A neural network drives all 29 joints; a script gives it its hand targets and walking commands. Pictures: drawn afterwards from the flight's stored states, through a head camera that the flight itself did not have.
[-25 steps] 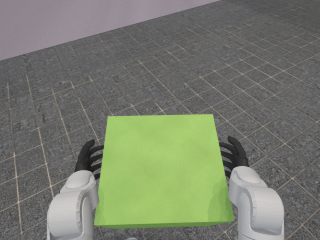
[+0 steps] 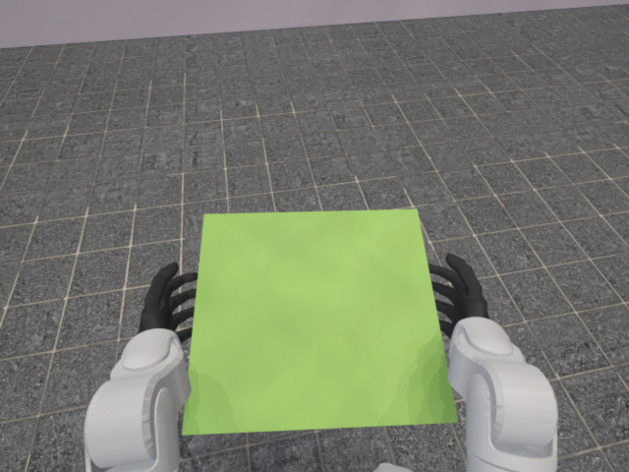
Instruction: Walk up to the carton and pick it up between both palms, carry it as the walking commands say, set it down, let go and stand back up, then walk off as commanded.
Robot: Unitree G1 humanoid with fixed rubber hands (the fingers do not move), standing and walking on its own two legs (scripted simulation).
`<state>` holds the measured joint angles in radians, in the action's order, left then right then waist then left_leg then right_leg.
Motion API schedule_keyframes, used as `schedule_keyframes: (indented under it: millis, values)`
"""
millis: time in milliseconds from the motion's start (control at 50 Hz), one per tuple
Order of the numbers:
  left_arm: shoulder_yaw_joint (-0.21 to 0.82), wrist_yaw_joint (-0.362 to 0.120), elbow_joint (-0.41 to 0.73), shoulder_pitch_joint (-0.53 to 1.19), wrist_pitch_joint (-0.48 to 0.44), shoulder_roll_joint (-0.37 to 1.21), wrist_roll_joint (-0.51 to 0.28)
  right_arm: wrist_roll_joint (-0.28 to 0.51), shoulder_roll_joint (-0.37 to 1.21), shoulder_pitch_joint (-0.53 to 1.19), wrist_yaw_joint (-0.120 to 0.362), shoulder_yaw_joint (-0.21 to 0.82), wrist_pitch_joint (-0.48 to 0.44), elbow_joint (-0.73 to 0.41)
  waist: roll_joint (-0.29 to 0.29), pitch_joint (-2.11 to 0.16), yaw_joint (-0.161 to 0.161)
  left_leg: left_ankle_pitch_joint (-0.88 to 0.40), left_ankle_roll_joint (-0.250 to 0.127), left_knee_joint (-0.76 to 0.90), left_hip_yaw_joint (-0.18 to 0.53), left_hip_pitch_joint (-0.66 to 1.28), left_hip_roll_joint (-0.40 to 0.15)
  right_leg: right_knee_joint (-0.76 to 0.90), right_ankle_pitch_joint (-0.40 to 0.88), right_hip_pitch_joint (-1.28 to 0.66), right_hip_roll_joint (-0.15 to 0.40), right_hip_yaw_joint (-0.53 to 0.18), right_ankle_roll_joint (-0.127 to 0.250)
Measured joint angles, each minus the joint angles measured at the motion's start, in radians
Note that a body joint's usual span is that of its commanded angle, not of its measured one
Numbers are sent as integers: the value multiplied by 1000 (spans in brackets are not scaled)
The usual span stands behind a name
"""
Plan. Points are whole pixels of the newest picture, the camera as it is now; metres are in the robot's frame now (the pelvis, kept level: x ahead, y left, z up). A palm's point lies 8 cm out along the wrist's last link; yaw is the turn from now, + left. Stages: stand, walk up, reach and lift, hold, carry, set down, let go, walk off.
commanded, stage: carry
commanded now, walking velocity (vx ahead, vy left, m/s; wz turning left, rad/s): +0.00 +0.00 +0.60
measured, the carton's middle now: (313, 328) +0.29 +0.00 +0.01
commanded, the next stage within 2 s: none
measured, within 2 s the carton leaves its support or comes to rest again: neither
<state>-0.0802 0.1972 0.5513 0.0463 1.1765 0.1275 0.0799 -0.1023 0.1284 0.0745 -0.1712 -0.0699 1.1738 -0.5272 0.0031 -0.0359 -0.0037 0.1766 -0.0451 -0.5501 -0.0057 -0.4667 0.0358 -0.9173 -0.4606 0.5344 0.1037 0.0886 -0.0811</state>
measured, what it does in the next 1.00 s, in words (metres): steps on the spot, turning left: right foot, then left foot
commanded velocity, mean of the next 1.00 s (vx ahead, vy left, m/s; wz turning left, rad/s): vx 0.00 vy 0.00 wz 0.60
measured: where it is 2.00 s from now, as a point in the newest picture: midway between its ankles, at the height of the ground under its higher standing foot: outside the picture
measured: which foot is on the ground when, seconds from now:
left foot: down 0.00-0.10, up 0.12-0.44, down 0.46-0.84, up 0.86-1.00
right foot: up 0.00-0.06, down 0.08-0.46, up 0.48-0.80, down 0.82-1.00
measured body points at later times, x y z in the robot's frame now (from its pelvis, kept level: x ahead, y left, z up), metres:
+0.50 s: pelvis -0.03 +0.01 -0.01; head -0.03 +0.01 +0.44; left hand +0.16 +0.25 +0.07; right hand +0.28 -0.06 +0.08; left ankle -0.06 +0.11 -0.73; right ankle +0.00 -0.12 -0.71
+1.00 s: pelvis -0.06 -0.02 +0.01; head -0.05 -0.04 +0.46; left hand +0.05 +0.26 +0.10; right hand +0.25 -0.02 +0.10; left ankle -0.13 +0.08 -0.66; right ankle -0.01 -0.11 -0.73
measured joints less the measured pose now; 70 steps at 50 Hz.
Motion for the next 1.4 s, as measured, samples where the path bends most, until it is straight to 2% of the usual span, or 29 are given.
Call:
schedule_keyframes:
  millis: [80,100,120,160,200,260,340,400,460,480,520,540,600,720,800,820,840,860,900,940,980,1100,1160,1180,1220,1260,1320,1400]
  values:
    - [-2,-7,3,-6,7,0,-1,-3,0,-11,-8,10,16,-18,14,-42,-6,-24,21,14,40,-10,18,265,70,-129,-25,36,21]
    - [-1,-9,-3,-8,7,0,0,-4,-1,-11,-11,10,22,-17,26,-49,-3,-20,28,0,49,-15,17,318,145,-153,-32,49,46]
    - [3,-12,-16,-11,7,1,3,-4,-2,-17,-12,6,26,-12,32,-56,-1,50,36,-46,48,-31,16,322,171,-157,-31,58,69]
    - [12,-17,-40,-20,12,0,9,-1,-1,-30,-16,1,40,-4,22,-62,-12,203,67,-261,-5,-94,12,322,164,-174,-4,81,94]
    - [10,-23,-44,-35,15,1,14,3,-1,-31,-21,4,56,1,17,-60,-21,223,82,-453,-44,-135,-7,344,162,-202,20,100,96]
    - [0,-27,-27,-42,22,1,19,10,-2,-19,-28,15,62,4,11,-53,-30,203,90,-533,-62,-126,-42,367,171,-230,45,127,90]
    - [-6,-25,-15,-19,27,0,22,12,-1,14,-34,9,66,3,-5,-51,-31,219,91,-411,-97,-60,-72,339,158,-221,87,174,78]
    - [-4,-19,-22,3,33,0,24,11,1,34,-30,-6,67,12,-18,-50,-20,208,75,-264,-120,10,-70,284,133,-196,123,209,61]
    - [-7,-11,-27,15,40,0,25,6,2,49,-21,-12,63,29,-30,-49,-9,100,48,-62,-130,101,-52,181,85,-156,165,232,34]
    - [-16,-10,-34,19,40,-1,24,2,3,52,-18,-7,54,47,-42,-42,-8,118,32,-85,-124,81,-40,122,19,-127,169,206,5]
    - [-30,-8,-49,16,43,0,18,-2,3,52,-16,1,47,77,-39,-19,-1,145,9,-119,-102,54,-36,-16,-113,-62,122,122,-30]
    - [-30,-5,-51,12,45,0,14,-3,3,48,-13,0,44,84,-35,-6,4,141,3,-114,-90,50,-36,-76,-128,-34,97,91,-35]
    - [-19,3,-37,4,36,0,4,0,2,33,-3,-6,29,69,-24,24,10,99,-1,-73,-54,46,-25,-159,-68,20,52,41,-27]
    - [-10,0,-5,16,7,0,-1,-5,1,22,0,-2,3,9,3,20,3,42,-2,-28,10,19,2,-37,-9,7,-2,11,-6]
    - [-12,-8,-7,14,9,0,-4,-7,1,12,-8,5,17,-10,23,-15,-6,15,14,-10,49,7,18,212,58,-110,-32,38,14]
    - [-13,-10,-8,13,12,0,-4,-7,0,8,-11,8,22,-14,23,-27,-5,15,20,-16,55,3,26,306,108,-156,-31,51,25]
    - [-9,-12,-18,10,10,1,-3,-7,-1,6,-13,4,26,-12,41,-31,-3,27,23,-37,61,-4,18,336,154,-172,-40,67,52]
    - [-4,-15,-30,7,10,1,1,-5,-1,-1,-15,0,30,-9,47,-37,-5,111,33,-98,52,-23,14,333,164,-175,-37,78,76]
    - [3,-20,-45,0,17,0,7,1,-1,-14,-21,-4,44,-8,35,-40,-16,244,63,-311,-3,-81,5,328,155,-191,-10,102,100]
    - [1,-26,-47,-13,21,1,12,5,-1,-17,-25,1,56,-3,26,-43,-24,256,80,-470,-44,-113,-17,343,155,-212,14,121,100]
    - [-4,-28,-40,-19,28,1,15,8,-1,-12,-28,6,61,3,15,-46,-29,242,89,-512,-67,-107,-39,353,159,-226,36,139,94]
    - [-7,-21,-37,11,41,0,22,10,0,31,-27,-10,67,17,-20,-56,-24,234,83,-307,-113,0,-64,286,132,-199,113,203,67]
    - [-7,-13,-45,26,49,1,24,4,2,51,-19,-22,70,34,-24,-62,-15,115,64,-84,-122,101,-57,201,93,-168,151,235,41]
    - [-15,-12,-51,32,49,0,24,1,3,56,-17,-19,63,49,-40,-59,-14,124,41,-75,-122,98,-41,157,75,-147,173,227,21]
    - [-33,-9,-64,31,53,0,19,-6,4,61,-13,-7,52,84,-46,-42,-6,149,11,-116,-105,62,-29,27,-71,-82,148,144,-29]
    - [-36,-4,-67,25,57,0,11,-8,3,55,-8,-7,48,98,-35,-17,5,136,0,-108,-83,50,-29,-97,-116,-21,103,81,-44]
    - [-27,2,-53,20,45,0,1,-5,3,43,-1,-11,34,80,-20,15,13,90,-4,-68,-51,44,-20,-163,-61,27,62,38,-35]
    - [-23,2,-27,29,24,0,-4,-8,2,37,1,-7,11,39,-1,25,18,48,-6,-34,-23,27,-12,-97,-36,26,24,27,-18]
